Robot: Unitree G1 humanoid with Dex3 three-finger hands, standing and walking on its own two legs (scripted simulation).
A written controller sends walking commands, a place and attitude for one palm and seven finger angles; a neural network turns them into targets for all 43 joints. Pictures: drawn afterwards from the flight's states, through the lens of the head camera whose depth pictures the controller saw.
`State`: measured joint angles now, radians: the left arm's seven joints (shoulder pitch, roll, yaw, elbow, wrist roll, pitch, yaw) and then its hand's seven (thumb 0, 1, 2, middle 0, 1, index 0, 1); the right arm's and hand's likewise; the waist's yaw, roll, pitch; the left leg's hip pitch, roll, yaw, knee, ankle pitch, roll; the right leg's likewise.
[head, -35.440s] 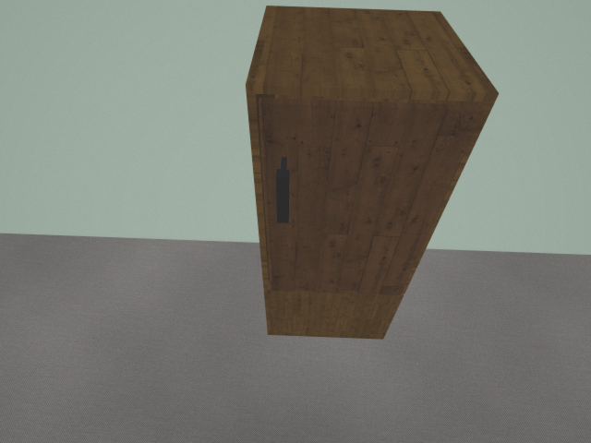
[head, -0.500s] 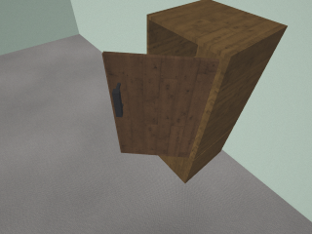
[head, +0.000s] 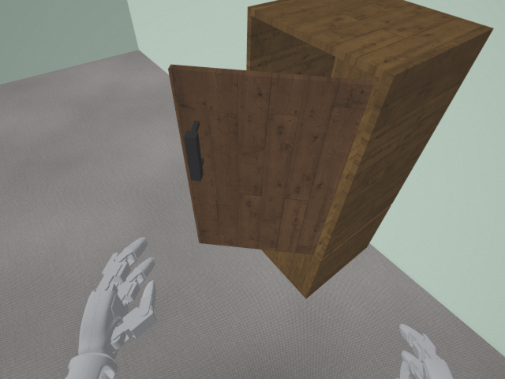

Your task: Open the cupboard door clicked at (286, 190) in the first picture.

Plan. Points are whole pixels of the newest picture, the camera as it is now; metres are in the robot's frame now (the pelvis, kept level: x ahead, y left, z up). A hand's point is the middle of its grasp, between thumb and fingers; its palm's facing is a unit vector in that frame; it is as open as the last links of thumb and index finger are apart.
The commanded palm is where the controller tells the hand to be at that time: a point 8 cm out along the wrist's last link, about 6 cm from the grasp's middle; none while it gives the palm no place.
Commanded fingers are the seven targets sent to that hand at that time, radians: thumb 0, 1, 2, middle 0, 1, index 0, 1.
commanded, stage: raise the hand with hooked fingers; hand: left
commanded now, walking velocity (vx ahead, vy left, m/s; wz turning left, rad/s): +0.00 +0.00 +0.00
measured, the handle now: (196, 150) +0.57 +0.13 +0.04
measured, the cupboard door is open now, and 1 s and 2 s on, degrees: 46 46 46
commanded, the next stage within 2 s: move the hooked fingers beside the handle in 1.80 s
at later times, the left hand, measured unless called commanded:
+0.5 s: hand (129, 319) +0.22 +0.19 +0.01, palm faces -0.09 -0.99 -0.05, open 10.8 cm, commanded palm +0.19 +0.25 +0.01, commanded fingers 0.00 -0.06 0.49 -0.27 -0.92 -0.27 -0.92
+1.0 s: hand (93, 292) +0.25 +0.24 +0.03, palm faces -0.06 -1.00 -0.07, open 13.6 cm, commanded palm +0.23 +0.30 +0.04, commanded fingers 0.00 -0.50 0.30 -0.30 -1.20 -0.30 -1.20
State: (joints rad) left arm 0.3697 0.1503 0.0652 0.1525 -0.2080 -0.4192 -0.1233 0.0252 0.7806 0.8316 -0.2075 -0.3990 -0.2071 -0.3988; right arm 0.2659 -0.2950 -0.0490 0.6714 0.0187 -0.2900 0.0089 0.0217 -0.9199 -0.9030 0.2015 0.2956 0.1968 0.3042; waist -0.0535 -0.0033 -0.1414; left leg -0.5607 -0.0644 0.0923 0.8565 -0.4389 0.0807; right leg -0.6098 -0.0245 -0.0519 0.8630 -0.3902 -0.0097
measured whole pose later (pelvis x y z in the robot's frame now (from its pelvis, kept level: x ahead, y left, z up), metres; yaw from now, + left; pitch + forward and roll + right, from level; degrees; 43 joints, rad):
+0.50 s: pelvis +0.00 -0.03 -0.04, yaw +1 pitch +15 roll -3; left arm 0.31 0.32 0.27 0.08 -0.36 -0.33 -0.48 0.01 0.17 0.59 -0.26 -0.77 -0.26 -0.77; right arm 0.22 -0.20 0.05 0.55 0.04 -0.20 -0.03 0.01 -0.91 -0.90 0.21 0.30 0.20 0.31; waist 0.00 0.04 -0.13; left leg -0.86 0.00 0.01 1.14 -0.55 0.05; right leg -0.86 0.03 -0.15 1.06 -0.48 -0.07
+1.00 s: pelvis +0.00 -0.01 -0.02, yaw +1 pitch +13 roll -3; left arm 0.16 0.40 0.34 0.24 -0.37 -0.35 -0.51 -0.01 -0.40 0.34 -0.30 -1.13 -0.30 -1.13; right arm 0.26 -0.29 0.03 0.51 0.05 -0.24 -0.04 0.01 -0.91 -0.90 0.20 0.30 0.20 0.30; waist -0.01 0.02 -0.11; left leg -0.75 -0.02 0.03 1.03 -0.51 0.08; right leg -0.74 0.01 -0.12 0.94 -0.43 -0.03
